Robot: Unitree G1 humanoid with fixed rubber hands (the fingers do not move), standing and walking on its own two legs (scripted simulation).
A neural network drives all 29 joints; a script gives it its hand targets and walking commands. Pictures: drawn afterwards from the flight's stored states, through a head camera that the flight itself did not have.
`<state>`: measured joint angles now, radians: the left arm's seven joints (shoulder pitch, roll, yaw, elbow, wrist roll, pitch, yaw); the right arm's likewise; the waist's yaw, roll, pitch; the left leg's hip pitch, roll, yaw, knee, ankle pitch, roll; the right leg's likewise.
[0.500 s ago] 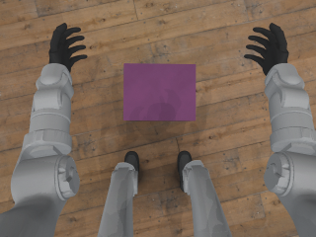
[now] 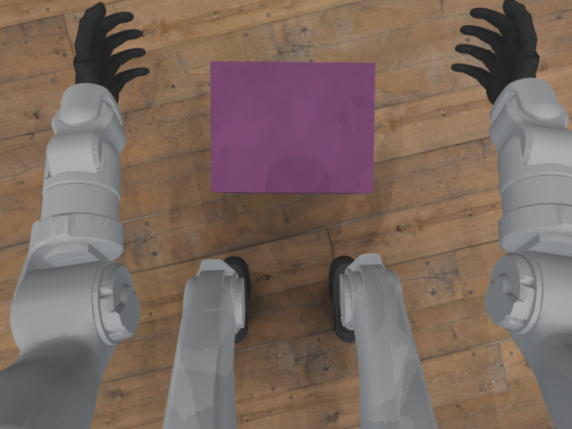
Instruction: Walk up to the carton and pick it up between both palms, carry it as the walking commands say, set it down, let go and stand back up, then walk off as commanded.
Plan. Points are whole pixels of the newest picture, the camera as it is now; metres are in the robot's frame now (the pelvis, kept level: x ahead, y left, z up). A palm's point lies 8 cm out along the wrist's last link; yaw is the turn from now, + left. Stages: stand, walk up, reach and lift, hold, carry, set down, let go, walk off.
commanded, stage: reach and lift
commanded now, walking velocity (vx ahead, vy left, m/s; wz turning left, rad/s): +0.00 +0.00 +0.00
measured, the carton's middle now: (291, 138) +0.50 -0.02 -0.43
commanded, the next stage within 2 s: none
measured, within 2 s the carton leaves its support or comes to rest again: neither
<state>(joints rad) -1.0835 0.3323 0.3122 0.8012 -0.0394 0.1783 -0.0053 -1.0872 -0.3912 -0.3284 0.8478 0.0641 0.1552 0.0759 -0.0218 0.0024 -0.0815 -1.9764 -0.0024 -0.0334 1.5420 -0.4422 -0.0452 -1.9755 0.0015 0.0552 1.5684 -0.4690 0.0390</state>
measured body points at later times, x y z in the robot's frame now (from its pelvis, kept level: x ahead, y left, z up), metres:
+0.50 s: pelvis -0.02 +0.00 -0.11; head +0.33 -0.02 +0.16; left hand +0.52 +0.21 -0.27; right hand +0.51 -0.26 -0.27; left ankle +0.09 +0.14 -0.51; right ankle +0.08 -0.13 -0.51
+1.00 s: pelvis -0.02 +0.00 -0.18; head +0.35 -0.01 +0.07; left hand +0.52 +0.20 -0.36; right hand +0.50 -0.25 -0.36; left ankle +0.09 +0.14 -0.51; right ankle +0.08 -0.13 -0.51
